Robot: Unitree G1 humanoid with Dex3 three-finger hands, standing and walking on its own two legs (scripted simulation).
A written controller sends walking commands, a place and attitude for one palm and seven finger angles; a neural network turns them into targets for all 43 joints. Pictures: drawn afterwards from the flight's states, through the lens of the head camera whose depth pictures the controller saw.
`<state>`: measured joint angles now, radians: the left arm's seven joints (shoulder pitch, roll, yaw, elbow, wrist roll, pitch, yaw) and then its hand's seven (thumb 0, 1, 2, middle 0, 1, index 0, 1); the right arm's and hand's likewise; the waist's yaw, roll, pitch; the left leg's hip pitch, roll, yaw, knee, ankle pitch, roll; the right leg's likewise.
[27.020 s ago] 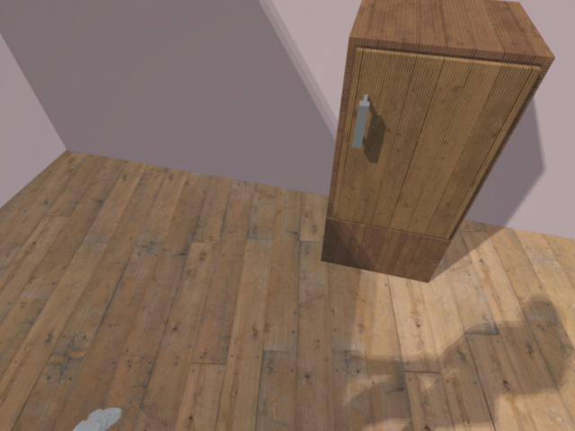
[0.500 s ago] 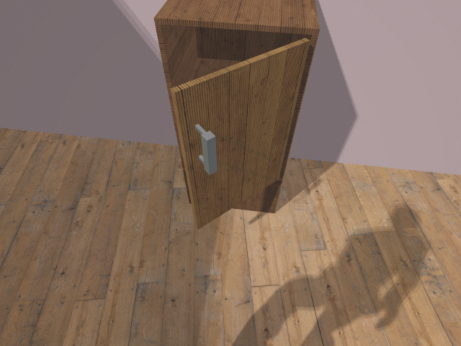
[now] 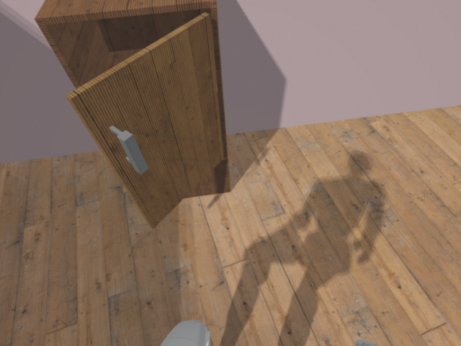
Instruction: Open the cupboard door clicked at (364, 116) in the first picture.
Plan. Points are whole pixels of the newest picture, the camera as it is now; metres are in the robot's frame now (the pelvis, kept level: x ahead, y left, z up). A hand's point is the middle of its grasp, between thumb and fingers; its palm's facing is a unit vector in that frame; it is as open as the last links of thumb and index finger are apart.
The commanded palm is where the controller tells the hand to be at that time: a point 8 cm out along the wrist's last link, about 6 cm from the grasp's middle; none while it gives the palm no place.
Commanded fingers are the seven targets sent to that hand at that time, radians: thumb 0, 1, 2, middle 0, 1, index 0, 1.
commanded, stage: walk to a spot facing it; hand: left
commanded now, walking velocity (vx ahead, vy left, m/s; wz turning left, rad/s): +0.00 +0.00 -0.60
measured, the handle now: (128, 149) +0.52 +0.30 -0.04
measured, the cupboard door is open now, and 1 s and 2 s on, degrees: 44 44 44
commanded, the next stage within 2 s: none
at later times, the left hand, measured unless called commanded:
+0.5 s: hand (128, 326) +0.16 +0.24 -0.17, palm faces -0.24 -0.94 -0.23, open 7.3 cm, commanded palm none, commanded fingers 0.00 0.90 0.90 -0.20 -0.30 -0.20 -0.30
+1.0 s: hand (185, 305) +0.21 +0.13 -0.18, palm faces -0.55 -0.81 -0.19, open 7.3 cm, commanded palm none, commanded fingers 0.00 0.90 0.90 -0.20 -0.30 -0.20 -0.30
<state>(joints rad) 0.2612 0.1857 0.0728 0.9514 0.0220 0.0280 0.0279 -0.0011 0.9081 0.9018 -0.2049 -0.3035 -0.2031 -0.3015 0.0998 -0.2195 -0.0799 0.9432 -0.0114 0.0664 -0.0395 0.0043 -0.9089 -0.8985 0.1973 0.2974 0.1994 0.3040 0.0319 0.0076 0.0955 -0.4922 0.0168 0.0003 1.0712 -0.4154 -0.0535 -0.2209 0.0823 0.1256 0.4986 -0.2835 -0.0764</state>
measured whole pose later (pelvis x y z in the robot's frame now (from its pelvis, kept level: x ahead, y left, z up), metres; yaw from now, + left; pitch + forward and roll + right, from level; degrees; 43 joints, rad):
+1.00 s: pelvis +0.03 +0.03 -0.02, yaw -36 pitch +1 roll -1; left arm 0.19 0.20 0.06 0.89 0.02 0.06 0.00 0.00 0.90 0.90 -0.21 -0.30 -0.21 -0.30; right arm 0.19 -0.20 -0.05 0.87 -0.01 0.02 -0.03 0.00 -0.91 -0.90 0.20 0.30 0.20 0.30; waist -0.01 -0.01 0.07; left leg -0.32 0.04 0.02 0.59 -0.31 -0.03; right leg -0.35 0.08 0.12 0.61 -0.28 0.00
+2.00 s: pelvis +0.15 -0.19 +0.00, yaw -71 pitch +1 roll +1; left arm 0.10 0.23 0.08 0.92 0.04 0.02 -0.06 0.00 0.91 0.90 -0.20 -0.30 -0.20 -0.30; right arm 0.41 -0.16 -0.03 1.01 -0.03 -0.05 -0.02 0.00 -0.91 -0.90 0.20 0.30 0.20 0.30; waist -0.03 -0.01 0.06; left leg -0.08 0.09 0.25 0.36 -0.30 -0.03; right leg -0.60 -0.10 -0.06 0.89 -0.18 0.00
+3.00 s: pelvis +0.21 -0.61 -0.01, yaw -68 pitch +2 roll +0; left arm 0.11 0.19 0.06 0.95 0.02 0.00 0.01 0.00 0.92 0.90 -0.20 -0.30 -0.20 -0.30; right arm 0.35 -0.16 -0.05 1.06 -0.02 0.02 -0.02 0.00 -0.92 -0.90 0.20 0.30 0.20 0.30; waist -0.04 0.01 0.05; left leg -0.27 -0.01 -0.02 0.53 -0.29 0.01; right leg -0.39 -0.04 -0.05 0.65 -0.26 0.06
